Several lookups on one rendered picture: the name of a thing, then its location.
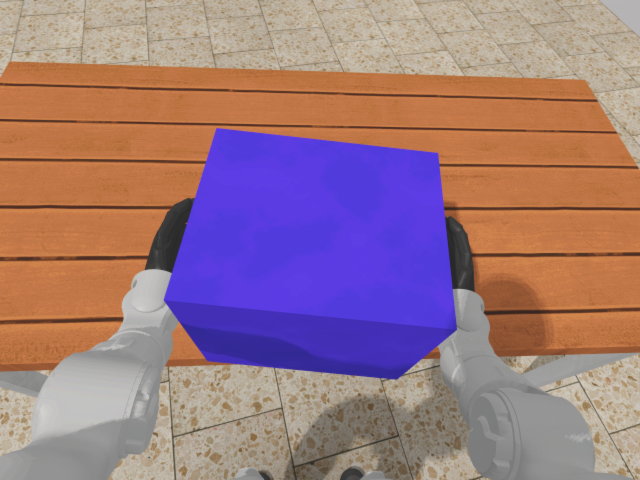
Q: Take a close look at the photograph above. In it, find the left robot forearm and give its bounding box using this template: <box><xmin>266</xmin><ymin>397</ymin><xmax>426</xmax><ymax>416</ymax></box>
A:
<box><xmin>31</xmin><ymin>269</ymin><xmax>179</xmax><ymax>440</ymax></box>

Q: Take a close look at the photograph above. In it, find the carton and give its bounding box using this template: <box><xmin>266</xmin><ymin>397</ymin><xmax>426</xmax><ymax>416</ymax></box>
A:
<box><xmin>164</xmin><ymin>128</ymin><xmax>457</xmax><ymax>380</ymax></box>

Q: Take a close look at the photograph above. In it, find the right robot hand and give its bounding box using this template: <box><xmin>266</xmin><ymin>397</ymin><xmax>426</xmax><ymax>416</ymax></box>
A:
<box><xmin>445</xmin><ymin>216</ymin><xmax>475</xmax><ymax>292</ymax></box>

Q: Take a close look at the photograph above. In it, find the right robot forearm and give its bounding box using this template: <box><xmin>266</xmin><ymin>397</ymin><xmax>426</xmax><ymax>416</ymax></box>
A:
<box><xmin>438</xmin><ymin>289</ymin><xmax>595</xmax><ymax>468</ymax></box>

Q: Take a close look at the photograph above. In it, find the robot left upper arm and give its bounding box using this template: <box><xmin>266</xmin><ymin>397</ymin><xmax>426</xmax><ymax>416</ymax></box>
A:
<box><xmin>0</xmin><ymin>353</ymin><xmax>161</xmax><ymax>480</ymax></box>

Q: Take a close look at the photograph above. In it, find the robot right upper arm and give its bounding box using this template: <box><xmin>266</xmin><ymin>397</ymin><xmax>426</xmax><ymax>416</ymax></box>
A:
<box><xmin>468</xmin><ymin>389</ymin><xmax>634</xmax><ymax>480</ymax></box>

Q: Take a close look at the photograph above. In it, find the left robot hand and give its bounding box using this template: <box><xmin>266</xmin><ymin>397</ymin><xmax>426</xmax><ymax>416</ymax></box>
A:
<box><xmin>145</xmin><ymin>198</ymin><xmax>195</xmax><ymax>273</ymax></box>

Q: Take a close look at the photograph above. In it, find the table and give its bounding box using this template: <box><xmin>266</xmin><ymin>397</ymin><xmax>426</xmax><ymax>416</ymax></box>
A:
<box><xmin>0</xmin><ymin>61</ymin><xmax>640</xmax><ymax>398</ymax></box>

